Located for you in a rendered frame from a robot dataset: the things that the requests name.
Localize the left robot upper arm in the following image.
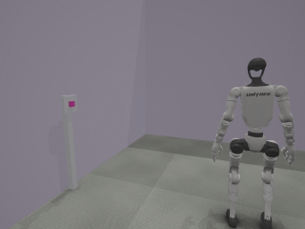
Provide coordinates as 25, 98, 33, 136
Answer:
223, 87, 242, 122

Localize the left robot foot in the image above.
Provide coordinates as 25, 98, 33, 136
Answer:
226, 209, 236, 228

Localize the robot left forearm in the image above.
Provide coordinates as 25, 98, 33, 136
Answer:
214, 113, 230, 144

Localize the right robot hand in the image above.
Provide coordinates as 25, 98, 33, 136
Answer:
280, 145, 295, 165

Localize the left robot hand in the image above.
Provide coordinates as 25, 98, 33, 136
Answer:
212, 142, 223, 162

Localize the right robot upper arm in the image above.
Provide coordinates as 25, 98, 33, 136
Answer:
273, 85, 293, 123

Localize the robot head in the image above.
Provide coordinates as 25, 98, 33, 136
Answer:
245, 57, 270, 87

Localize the robot right forearm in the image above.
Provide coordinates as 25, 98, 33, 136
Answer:
282, 114, 295, 146

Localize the panel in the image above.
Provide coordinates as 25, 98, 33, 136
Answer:
61, 94, 77, 190

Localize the button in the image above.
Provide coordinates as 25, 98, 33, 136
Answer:
69, 101, 75, 107

